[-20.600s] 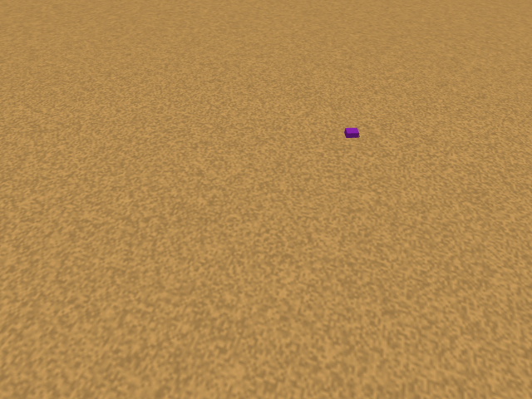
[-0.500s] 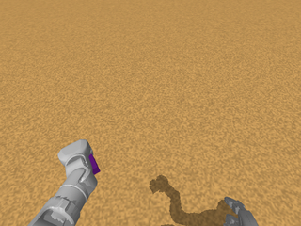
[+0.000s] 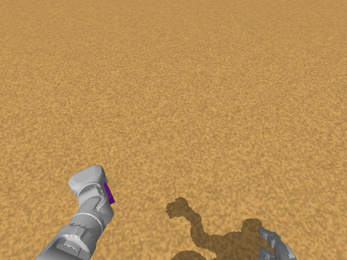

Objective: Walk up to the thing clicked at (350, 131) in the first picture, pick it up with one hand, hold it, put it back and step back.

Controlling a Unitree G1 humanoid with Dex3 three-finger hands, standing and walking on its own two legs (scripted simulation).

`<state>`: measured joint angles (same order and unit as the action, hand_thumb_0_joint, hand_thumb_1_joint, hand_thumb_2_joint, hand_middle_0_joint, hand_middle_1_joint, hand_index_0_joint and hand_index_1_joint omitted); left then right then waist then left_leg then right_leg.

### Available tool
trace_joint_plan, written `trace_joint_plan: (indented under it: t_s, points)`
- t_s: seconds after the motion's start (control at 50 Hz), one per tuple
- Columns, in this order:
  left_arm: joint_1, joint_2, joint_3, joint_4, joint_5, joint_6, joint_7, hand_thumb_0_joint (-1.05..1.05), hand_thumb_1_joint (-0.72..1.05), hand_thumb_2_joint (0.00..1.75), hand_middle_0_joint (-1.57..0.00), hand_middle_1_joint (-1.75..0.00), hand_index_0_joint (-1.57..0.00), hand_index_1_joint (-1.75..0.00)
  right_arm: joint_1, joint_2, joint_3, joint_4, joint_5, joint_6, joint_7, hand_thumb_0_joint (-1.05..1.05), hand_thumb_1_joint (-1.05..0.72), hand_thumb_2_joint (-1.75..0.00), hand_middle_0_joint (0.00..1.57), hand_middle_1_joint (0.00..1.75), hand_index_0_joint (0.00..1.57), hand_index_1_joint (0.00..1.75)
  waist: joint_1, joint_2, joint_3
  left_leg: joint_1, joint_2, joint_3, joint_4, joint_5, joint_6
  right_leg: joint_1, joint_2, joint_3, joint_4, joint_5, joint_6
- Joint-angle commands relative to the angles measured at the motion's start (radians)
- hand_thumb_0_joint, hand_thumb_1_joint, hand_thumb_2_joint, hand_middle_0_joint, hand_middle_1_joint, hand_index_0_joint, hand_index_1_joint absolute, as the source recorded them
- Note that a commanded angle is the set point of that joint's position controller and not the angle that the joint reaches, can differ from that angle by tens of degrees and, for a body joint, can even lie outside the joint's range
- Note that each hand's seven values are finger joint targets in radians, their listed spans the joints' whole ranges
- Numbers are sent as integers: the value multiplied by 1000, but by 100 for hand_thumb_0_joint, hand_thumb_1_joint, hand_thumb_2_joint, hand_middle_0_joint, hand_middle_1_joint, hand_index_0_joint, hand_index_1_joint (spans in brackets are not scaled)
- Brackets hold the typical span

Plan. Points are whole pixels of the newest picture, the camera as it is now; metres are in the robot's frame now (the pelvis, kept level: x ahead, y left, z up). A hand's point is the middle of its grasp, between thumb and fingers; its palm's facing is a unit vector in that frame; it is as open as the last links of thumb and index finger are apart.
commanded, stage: crouch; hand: left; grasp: from above
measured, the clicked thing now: (97, 198) +0.30 +0.23 -0.11
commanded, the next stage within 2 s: lower in 1.74 s
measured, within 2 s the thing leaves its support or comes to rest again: neither
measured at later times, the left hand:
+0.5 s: hand (118, 205) +0.36 +0.23 -0.30, palm faces -0.32 -0.21 -0.92, open 8.1 cm
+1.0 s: hand (127, 215) +0.38 +0.23 -0.48, palm faces -0.36 -0.21 -0.91, open 8.0 cm
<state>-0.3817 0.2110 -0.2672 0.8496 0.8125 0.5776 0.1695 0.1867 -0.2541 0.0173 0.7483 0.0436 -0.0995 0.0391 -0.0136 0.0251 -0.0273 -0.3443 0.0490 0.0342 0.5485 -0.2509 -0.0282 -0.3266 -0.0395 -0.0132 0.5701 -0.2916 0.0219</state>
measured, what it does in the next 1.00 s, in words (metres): lowers itself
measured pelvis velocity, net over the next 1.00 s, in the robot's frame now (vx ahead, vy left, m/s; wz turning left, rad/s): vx -0.07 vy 0.01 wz -0.07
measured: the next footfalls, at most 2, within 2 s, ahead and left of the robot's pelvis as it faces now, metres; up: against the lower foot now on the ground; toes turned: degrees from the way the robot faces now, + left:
none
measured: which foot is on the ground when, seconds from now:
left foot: down 0.00-1.00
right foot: down 0.00-1.00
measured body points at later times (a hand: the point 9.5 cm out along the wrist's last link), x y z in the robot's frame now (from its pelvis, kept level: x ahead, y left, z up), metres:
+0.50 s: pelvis -0.05 +0.01 -0.17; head +0.11 +0.02 +0.25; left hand +0.37 +0.23 -0.25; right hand -0.01 -0.26 -0.30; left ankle +0.02 +0.14 -0.73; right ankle +0.00 -0.13 -0.73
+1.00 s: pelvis -0.07 +0.01 -0.33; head +0.14 +0.02 +0.07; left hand +0.39 +0.24 -0.43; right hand -0.02 -0.26 -0.46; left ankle +0.02 +0.14 -0.73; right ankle +0.00 -0.13 -0.73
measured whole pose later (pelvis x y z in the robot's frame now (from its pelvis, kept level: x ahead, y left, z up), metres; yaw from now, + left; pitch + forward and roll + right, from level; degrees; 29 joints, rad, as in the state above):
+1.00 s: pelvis -0.07 +0.01 -0.33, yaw -4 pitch +37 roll -4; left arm -0.93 0.45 0.11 1.43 0.93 0.24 0.50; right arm 0.12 -0.25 0.00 0.85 -0.13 -0.19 0.14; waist -0.19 0.04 -0.18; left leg -2.05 0.08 -0.10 2.05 -0.65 -0.03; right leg -1.98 0.00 -0.02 2.02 -0.69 0.03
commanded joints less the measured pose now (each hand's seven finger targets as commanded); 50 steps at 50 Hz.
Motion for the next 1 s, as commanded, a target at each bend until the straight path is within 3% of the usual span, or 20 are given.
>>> trace_joint_plan:
  t_s: [0.0, 0.12, 0.16, 0.26, 0.32, 0.4, 0.48, 0.56, 0.6, 0.64, 0.68, 0.72, 0.82, 0.86, 0.88, 0.9, 0.96, 0.98]
  points:
    - [-370, 137, 59, -34, 48, -58, 103, 0, 67, 21, -102, -32, -107, -27, 13, -130, -56, -83, -2, -51, -3, 0, -86, -89, 20, 30, 20, 30, -37, -53, -190, 34, -52, 19, 2, 121, 31, -37, 52, -4, -41, 154, -25]
    - [-491, 112, 114, 155, 71, -139, 231, 0, 71, 22, -107, -32, -111, -28, 86, -135, -81, -37, -29, -54, 11, 0, -87, -89, 20, 30, 20, 30, -82, -44, -294, -220, -42, 21, 262, 92, 20, -275, 54, 10, 204, 141, -33]
    - [-514, 103, 137, 227, 78, -163, 279, 0, 73, 25, -108, -32, -112, -28, 96, -135, -89, -36, -40, -57, 17, 0, -87, -89, 20, 30, 20, 30, -85, -27, -332, -337, -40, 23, 364, 56, 15, -382, 57, 10, 306, 108, -38]
    - [-635, 173, 218, 316, 72, -179, 394, 0, 74, 32, -114, -28, -115, -27, 111, -146, -101, -24, -70, -66, 39, 0, -87, -89, 20, 30, 20, 30, -90, 60, -524, -535, -28, -5, 570, -3, 2, -620, 63, -14, 521, 36, -56]
    - [-701, 208, 258, 374, 39, -170, 438, 0, 73, 32, -115, -25, -116, -24, 104, -158, -99, -12, -87, -77, 50, 0, -87, -89, 20, 30, 20, 30, -112, 78, -590, -654, -20, -27, 667, -32, 3, -742, 72, -35, 630, 3, -63]
    - [-742, 263, 303, 394, 3, -178, 440, 0, 78, 35, -118, -29, -119, -28, 100, -167, -101, 8, -100, -85, 63, 0, -87, -89, 20, 30, 20, 30, -123, 70, -696, -815, -22, -25, 780, -97, 17, -801, 71, -33, 722, -38, -55]
    - [-753, 322, 327, 381, 27, -203, 404, 0, 82, 32, -121, -28, -122, -27, 112, -170, -106, 33, -113, -83, 67, 0, -88, -89, 20, 30, 20, 30, -134, 123, -791, -844, -11, -39, 889, -79, 19, -892, 74, -50, 840, -17, -57]
    - [-760, 355, 337, 400, 49, -246, 376, 0, 78, 24, -116, -28, -119, -25, 121, -155, -102, 51, -124, -81, 63, 0, -88, -89, 20, 30, 20, 30, -163, 96, -754, -981, -9, -44, 987, -173, 36, -1003, 72, -53, 898, -108, -51]
    - [-802, 369, 342, 364, 59, -280, 363, 0, 78, 21, -116, -26, -119, -22, 130, -144, -100, 57, -132, -84, 64, 0, -88, -89, 20, 30, 20, 30, -171, 114, -780, -1023, -9, -44, 1046, -178, 39, -1042, 70, -53, 944, -111, -49]
    - [-795, 386, 335, 399, 91, -301, 354, 0, 74, 20, -113, -25, -116, -22, 120, -155, -96, 58, -135, -86, 63, 0, -88, -89, 20, 30, 20, 30, -188, 109, -746, -1078, -9, -51, 1086, -236, 44, -1125, 68, -57, 972, -175, -48]
    - [-810, 385, 336, 399, 90, -322, 350, 0, 73, 17, -112, -24, -115, -20, 117, -161, -91, 59, -138, -92, 65, 0, -88, -89, 20, 30, 20, 30, -189, 126, -757, -1084, -7, -60, 1112, -272, 40, -1191, 65, -65, 1011, -218, -50]
    - [-871, 422, 347, 353, 101, -343, 357, 0, 71, 14, -111, -23, -115, -19, 114, -165, -89, 62, -142, -97, 65, 0, -88, -89, 20, 30, 20, 30, -184, 162, -805, -1089, -7, -61, 1139, -282, 37, -1221, 68, -68, 1044, -234, -52]
    - [-866, 410, 359, 434, 118, -331, 377, 0, 74, 20, -114, -23, -117, -20, 132, -191, -83, 81, -150, -104, 76, 0, -88, -89, 20, 30, 20, 30, -199, 196, -805, -1098, -2, -73, 1213, -220, 27, -1316, 62, -88, 1140, -154, -55]
    - [-894, 437, 372, 406, 127, -339, 378, 0, 75, 21, -116, -22, -118, -20, 133, -198, -85, 86, -155, -108, 81, 0, -88, -90, 20, 30, 20, 30, -186, 235, -834, -1096, -2, -78, 1238, -201, 23, -1343, 60, -93, 1186, -138, -58]
    - [-842, 409, 361, 486, 133, -331, 375, 0, 74, 21, -116, -21, -118, -19, 137, -193, -79, 86, -158, -106, 87, 0, -89, -90, 20, 30, 20, 30, -199, 194, -795, -1129, -3, -71, 1264, -195, 27, -1343, 63, -94, 1190, -130, -55]
    - [-904, 451, 376, 411, 139, -343, 375, 0, 74, 18, -115, -20, -117, -18, 138, -199, -82, 83, -160, -108, 89, 0, -89, -90, 20, 30, 20, 30, -197, 215, -814, -1162, -6, -66, 1282, -196, 32, -1345, 62, -90, 1202, -126, -53]
    - [-909, 453, 374, 447, 143, -350, 361, 0, 72, 14, -114, -18, -116, -15, 145, -203, -83, 87, -166, -110, 102, 0, -89, -90, 20, 30, 20, 30, -211, 181, -800, -1214, -7, -55, 1332, -212, 41, -1348, 65, -86, 1221, -133, -46]
    - [-899, 479, 384, 451, 148, -355, 361, 0, 71, 12, -113, -16, -116, -14, 136, -207, -82, 86, -166, -112, 103, 0, -89, -90, 20, 30, 20, 30, -192, 196, -798, -1234, -9, -57, 1333, -223, 39, -1372, 68, -90, 1240, -153, -49]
